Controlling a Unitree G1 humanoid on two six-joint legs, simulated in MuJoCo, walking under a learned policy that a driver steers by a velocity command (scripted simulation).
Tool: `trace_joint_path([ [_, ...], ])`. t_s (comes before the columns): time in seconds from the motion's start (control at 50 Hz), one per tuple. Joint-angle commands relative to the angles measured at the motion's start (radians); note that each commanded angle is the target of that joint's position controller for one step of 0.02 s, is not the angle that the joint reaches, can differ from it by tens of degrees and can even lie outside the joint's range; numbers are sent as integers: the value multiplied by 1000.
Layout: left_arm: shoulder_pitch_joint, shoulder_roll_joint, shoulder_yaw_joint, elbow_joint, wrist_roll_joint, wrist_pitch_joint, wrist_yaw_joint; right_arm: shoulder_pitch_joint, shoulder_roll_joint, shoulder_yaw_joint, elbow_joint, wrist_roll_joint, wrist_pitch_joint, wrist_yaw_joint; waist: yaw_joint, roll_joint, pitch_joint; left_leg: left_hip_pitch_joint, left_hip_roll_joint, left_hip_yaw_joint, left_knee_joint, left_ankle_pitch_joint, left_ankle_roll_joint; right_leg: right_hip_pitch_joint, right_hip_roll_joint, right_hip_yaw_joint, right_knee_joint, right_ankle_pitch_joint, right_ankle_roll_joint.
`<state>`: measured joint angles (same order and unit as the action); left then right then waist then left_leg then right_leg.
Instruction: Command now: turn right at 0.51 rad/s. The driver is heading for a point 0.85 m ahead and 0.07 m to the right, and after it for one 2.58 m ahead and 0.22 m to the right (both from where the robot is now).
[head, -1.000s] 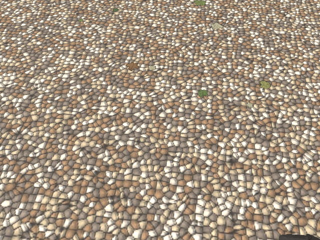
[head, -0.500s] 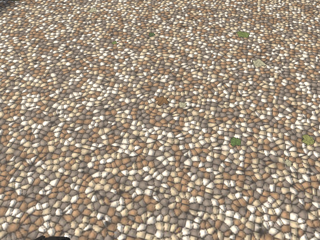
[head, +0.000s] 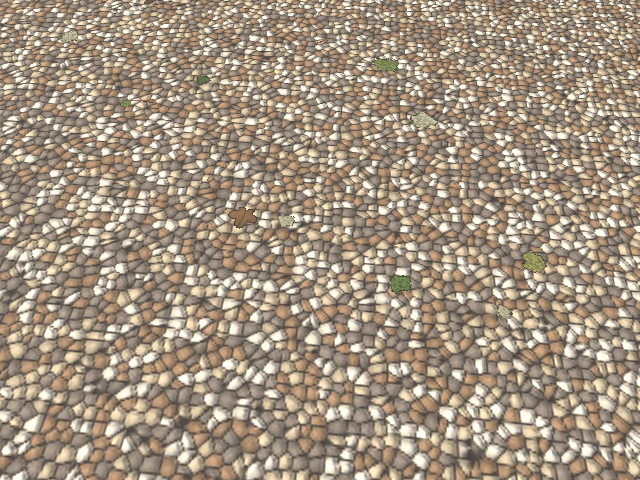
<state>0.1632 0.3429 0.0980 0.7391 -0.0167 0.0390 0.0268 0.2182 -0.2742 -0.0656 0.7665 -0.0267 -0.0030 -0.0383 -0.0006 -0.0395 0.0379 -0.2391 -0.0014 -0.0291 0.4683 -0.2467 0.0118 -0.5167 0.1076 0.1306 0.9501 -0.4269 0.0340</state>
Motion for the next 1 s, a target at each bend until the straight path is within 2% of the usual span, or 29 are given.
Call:
trace_joint_path([
  [0.02,55,76,25,-36,0,9,3,-96,-126,-21,-91,19,-20,-10,25,152,-51,125,253,-163,-130,432,168,-121,-53,-13,235,7,50],
  [0.06,-11,55,12,-76,-12,10,-4,-48,-137,-25,-78,15,-8,-15,-14,181,-46,188,246,-116,-130,460,185,-148,-77,-56,158,43,75],
  [0.1,-59,44,2,-109,-13,9,-12,-12,-157,-33,-69,13,3,-19,-46,198,-60,247,268,-105,-127,470,200,-139,-104,-77,62,44,89],
  [0.16,-74,33,-10,-140,-9,11,-29,-27,-198,-48,-73,17,13,-12,-53,213,-77,215,291,-58,-124,485,205,-18,-133,-129,-82,28,76],
  [0.2,-65,48,-6,-148,-8,16,-37,-38,-214,-55,-73,24,14,-2,-49,224,-83,184,298,-29,-113,501,201,63,-126,-169,-163,33,57],
  [0.26,-55,54,-2,-157,-10,27,-49,-36,-233,-65,-63,49,5,14,-40,218,-79,133,318,-25,-133,168,175,161,-116,-210,-317,75,-5],
  [0.28,-15,51,1,-143,-10,26,-53,-54,-229,-64,-59,60,2,18,-10,208,-74,83,309,-6,-112,51,151,242,-104,-229,-411,126,-36],
  [0.3,60,64,12,-110,-14,22,-51,-50,-197,-55,-51,60,-3,20,20,179,-84,-1,279,34,-45,-53,118,372,-77,-235,-475,135,-69],
  [0.32,181,105,34,-67,-24,15,-43,-41,-133,-37,-45,42,-9,27,59,60,-121,-151,225,116,151,-165,59,569,-118,-134,-521,123,-117],
  [0.34,264,233,61,-71,-18,1,-29,-101,-40,-6,-110,-1,-18,34,72,-246,-124,-500,81,199,559,-411,-41,722,-402,348,-607,53,-267],
  [0.36,264,224,47,-96,10,-43,-47,-192,-99,-20,-154,24,-45,33,122,-183,-115,-643,7,-3,691,-418,-39,645,-494,615,-735,-105,-411],
  [0.38,214,159,26,-95,15,-70,-51,-212,-154,-36,-160,55,-61,41,92,-136,-26,-681,57,-44,705,-325,-18,602,-474,546,-769,-173,-387],
  [0.4,174,112,11,-96,5,-84,-47,-190,-184,-46,-143,55,-74,46,63,-114,22,-661,83,-45,666,-212,-3,560,-423,448,-772,-161,-339],
  [0.44,117,80,-6,-106,4,-87,-31,-145,-181,-49,-102,22,-89,45,27,-89,27,-586,107,-34,563,-44,-16,519,-346,294,-776,38,-280],
  [0.5,142,82,-9,-98,18,-97,-16,-127,-132,-35,-73,27,-92,58,27,-66,-8,-523,91,6,452,135,-46,524,-301,147,-790,305,-254],
  [0.58,189,96,-8,-64,18,-104,-14,-187,-91,-11,-82,43,-84,69,64,-63,16,-476,84,25,265,282,-56,500,-286,27,-815,376,-224],
  [0.72,248,107,-3,2,11,-106,-18,-290,-77,13,-134,57,-94,110,96,-24,105,-474,56,43,93,295,18,573,-350,-77,-830,447,-218],
  [0.74,248,111,-1,7,9,-103,-16,-292,-79,14,-141,56,-96,116,89,-27,99,-464,44,48,79,264,35,600,-358,-93,-806,522,-210],
  [0.78,234,129,4,5,12,-96,-9,-248,-102,4,-142,51,-95,119,53,-55,33,-362,-9,89,73,193,71,645,-355,-134,-695,889,-184],
  [0.8,231,142,6,2,16,-89,-3,-183,-129,-10,-131,49,-91,114,18,-77,-34,-266,-48,118,89,152,92,667,-347,-153,-589,1111,-169],
  [0.82,215,145,4,-5,18,-79,4,-47,-167,-33,-100,49,-87,107,-58,-72,-123,-85,-92,144,71,158,121,635,-316,-194,-400,1250,-142],
  [0.84,220,141,-2,-18,24,-79,13,97,-215,-55,-76,52,-79,92,-128,-39,-209,200,-44,47,78,181,162,441,-294,-210,-165,1134,-103],
  [0.86,308,40,-36,-64,36,-102,0,222,-321,-82,-73,43,-74,81,-100,200,-365,606,241,-478,52,-4,355,11,-135,-209,283,546,-22],
  [0.88,278,37,-47,-50,31,-137,-16,227,-247,-59,-64,54,-76,80,-110,221,-462,692,331,-814,-133,-120,403,-146,-27,-36,442,-103,-20],
  [0.9,169,97,-31,-90,-15,-162,-33,182,-210,-46,-67,50,-73,74,-126,178,-308,591,306,-685,-171,-181,344,-251,-94,14,476,-57,-38],
  [0.92,105,98,-38,-111,-23,-178,-37,125,-192,-40,-82,47,-72,71,-103,92,-193,431,268,-560,-189,-146,308,-251,-144,-4,403,19,-57],
  [0.94,79,90,-36,-117,-2,-184,-33,66,-173,-33,-93,42,-70,69,-59,27,-105,271,229,-476,-213,-61,289,-219,-177,-21,298,65,-56],
  [0.98,112,88,-28,-113,23,-166,-28,-3,-147,-22,-125,25,-71,62,7,73,-52,82,170,-386,-266,68,286,-110,-211,-27,205,117,-37],
  [1.0,136,75,-30,-108,29,-154,-26,-15,-149,-24,-128,28,-72,58,22,90,-48,31,159,-358,-281,116,296,-88,-215,-39,172,124,-19],
])
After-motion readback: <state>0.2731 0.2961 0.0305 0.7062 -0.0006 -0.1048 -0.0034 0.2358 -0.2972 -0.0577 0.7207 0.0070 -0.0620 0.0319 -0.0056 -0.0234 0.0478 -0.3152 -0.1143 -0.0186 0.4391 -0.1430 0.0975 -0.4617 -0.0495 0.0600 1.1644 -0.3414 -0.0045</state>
